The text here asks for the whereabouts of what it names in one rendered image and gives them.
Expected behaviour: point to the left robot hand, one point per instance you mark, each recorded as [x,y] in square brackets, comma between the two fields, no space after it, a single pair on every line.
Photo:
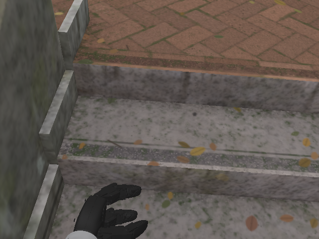
[95,218]

